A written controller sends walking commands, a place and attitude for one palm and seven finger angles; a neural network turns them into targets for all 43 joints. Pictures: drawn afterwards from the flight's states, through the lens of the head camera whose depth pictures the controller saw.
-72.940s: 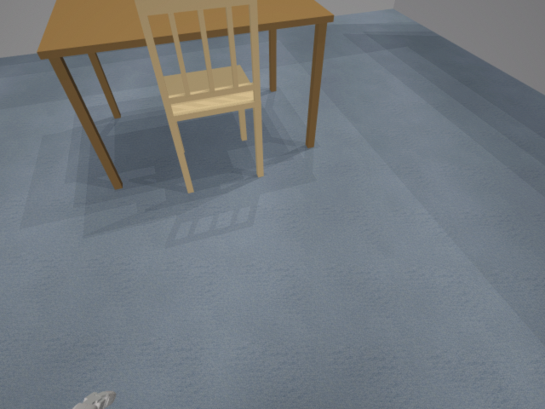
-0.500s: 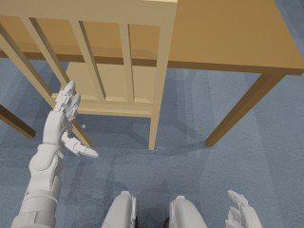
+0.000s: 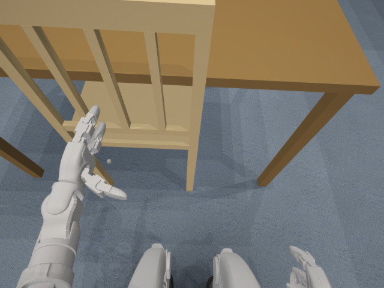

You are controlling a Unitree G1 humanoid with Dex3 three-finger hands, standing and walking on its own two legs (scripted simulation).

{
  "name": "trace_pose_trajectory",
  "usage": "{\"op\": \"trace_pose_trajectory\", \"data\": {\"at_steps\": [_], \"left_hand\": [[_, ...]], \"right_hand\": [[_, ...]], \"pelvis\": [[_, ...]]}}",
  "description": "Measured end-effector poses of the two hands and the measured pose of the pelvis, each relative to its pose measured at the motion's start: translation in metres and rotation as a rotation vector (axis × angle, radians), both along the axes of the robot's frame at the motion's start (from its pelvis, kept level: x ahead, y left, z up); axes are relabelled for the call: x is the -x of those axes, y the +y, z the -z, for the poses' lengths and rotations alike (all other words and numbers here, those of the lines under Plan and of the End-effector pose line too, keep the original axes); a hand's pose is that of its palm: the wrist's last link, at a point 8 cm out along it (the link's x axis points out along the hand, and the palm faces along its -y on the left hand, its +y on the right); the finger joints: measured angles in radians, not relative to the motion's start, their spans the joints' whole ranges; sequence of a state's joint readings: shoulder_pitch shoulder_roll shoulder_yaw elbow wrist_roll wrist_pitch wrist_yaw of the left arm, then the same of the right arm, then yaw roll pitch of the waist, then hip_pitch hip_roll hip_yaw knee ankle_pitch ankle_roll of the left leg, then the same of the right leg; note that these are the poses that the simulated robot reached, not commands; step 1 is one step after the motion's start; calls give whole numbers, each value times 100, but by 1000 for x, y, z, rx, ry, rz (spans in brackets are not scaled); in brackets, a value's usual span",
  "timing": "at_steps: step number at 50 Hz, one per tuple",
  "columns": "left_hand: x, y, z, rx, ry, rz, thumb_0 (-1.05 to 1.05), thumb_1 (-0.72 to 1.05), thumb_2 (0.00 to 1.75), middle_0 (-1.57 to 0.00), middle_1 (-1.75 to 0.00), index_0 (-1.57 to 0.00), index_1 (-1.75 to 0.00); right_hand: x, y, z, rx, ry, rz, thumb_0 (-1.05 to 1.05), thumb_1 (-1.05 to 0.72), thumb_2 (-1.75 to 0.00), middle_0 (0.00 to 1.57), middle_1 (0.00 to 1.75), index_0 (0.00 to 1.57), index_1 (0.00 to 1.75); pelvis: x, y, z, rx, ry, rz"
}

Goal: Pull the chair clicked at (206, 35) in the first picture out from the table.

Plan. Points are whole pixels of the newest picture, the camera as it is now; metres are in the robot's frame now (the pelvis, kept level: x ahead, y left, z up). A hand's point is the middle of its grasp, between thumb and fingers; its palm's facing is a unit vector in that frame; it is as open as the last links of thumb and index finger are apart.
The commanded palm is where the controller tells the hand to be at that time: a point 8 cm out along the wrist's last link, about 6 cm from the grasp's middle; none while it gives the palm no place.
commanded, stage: aim the fingers beside a spindle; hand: left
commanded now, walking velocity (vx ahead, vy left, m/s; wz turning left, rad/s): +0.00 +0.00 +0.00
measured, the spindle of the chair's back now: (113, 88) +0.53 +0.20 +0.05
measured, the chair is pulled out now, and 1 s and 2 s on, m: -0.11 -0.11 -0.11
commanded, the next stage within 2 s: push the fingers through the gap in 0.98 s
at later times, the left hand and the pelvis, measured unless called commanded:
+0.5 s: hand (108, 156) +0.37 +0.18 +0.03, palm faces -0.06 -1.00 -0.05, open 16.9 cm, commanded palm +0.35 +0.24 +0.03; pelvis +0.01 +0.00 +0.00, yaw +0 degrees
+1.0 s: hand (103, 156) +0.37 +0.19 +0.03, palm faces -0.05 -1.00 -0.06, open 16.9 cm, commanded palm +0.34 +0.24 +0.03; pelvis +0.00 +0.00 +0.00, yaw +0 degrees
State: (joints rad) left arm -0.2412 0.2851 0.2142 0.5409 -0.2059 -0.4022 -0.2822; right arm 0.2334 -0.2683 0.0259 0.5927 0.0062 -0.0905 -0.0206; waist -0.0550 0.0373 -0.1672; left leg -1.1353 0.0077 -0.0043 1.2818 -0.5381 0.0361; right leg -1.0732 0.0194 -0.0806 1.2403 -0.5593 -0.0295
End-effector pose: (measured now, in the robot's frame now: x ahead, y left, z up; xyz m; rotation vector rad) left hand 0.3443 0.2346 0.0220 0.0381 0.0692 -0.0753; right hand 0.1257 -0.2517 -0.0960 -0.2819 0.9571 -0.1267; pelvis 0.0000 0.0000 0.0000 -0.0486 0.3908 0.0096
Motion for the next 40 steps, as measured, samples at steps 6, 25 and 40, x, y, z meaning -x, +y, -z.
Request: {"op": "trace_pose_trajectory", "data": {"at_steps": [6,25,40], "left_hand": [[-2,1,-8,-20,-42,-16,-2,-50,30,-6,-8,-6,-8],[-7,-1,-9,-16,-38,-13,-1,-50,30,-7,-8,-6,-8],[7,-5,-9,0,-23,23,-1,-50,30,-6,-8,-6,-8]], "right_hand": [[-1,0,-1,-2,-8,6,1,-91,-90,20,30,20,30],[-3,4,-1,-11,7,4,1,-91,-90,20,30,20,30],[-9,5,-4,-9,-8,-8,1,-91,-90,20,30,20,30]], "pelvis": [[0,0,0,-4,-1,8],[-6,1,-3,-5,5,9],[-6,3,-5,0,-3,1]]}}
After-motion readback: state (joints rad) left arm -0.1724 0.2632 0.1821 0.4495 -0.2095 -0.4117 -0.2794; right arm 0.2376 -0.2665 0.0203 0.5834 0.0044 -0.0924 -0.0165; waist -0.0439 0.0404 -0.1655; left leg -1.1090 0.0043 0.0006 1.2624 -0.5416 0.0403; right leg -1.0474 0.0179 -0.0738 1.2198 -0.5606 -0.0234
